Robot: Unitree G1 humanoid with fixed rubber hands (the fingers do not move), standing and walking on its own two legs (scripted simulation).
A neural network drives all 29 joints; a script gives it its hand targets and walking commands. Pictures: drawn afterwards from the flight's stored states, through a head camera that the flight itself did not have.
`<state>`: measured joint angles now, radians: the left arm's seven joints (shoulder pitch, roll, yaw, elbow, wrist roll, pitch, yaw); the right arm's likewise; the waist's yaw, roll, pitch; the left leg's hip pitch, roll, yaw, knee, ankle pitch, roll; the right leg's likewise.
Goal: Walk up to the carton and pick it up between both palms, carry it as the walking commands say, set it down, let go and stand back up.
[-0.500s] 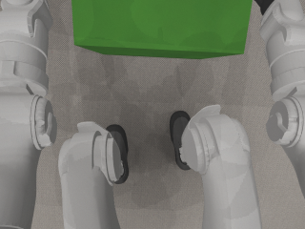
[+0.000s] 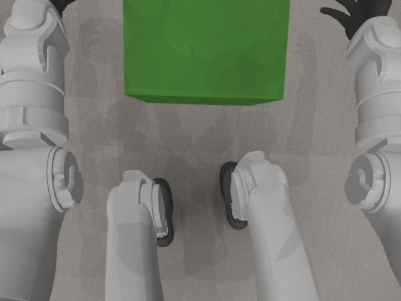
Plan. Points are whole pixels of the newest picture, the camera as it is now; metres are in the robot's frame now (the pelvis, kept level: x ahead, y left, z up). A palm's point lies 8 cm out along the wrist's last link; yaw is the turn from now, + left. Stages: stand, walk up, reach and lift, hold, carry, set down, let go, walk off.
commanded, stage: set down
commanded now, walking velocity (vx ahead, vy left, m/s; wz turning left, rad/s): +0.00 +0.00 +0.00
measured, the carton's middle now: (202, 55) +0.53 -0.07 -0.32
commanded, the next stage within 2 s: let go in 0.82 s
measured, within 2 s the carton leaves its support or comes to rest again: neither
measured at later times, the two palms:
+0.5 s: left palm out of the picture +0.58 +0.17 +0.04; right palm out of the picture +0.50 -0.30 +0.04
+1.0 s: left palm out of the picture +0.57 +0.17 +0.12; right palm out of the picture +0.49 -0.29 +0.12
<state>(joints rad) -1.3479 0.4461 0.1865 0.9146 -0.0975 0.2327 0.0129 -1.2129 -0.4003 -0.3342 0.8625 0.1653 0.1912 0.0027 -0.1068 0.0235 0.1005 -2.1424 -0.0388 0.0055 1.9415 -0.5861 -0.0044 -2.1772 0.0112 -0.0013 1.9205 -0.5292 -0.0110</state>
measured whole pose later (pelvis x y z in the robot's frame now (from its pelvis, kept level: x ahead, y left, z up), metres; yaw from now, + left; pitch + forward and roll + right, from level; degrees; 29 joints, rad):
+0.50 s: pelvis +0.01 +0.00 +0.13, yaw +0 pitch +48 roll +1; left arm -1.27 0.45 0.22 0.87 -0.06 0.28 -0.05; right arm -1.13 -0.40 -0.37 0.79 0.14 0.25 0.06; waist -0.10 0.02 -0.03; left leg -1.83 -0.05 -0.01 1.44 -0.44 -0.01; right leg -1.86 0.01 0.01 1.43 -0.39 -0.01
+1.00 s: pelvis +0.04 +0.00 +0.22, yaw +0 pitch +44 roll +1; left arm -1.11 0.36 0.29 0.92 0.05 0.19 -0.05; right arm -0.97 -0.33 -0.38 0.82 0.01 0.16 0.11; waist -0.09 0.03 -0.05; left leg -1.47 -0.04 -0.03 1.02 -0.32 -0.01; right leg -1.49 0.02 0.01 1.00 -0.28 -0.01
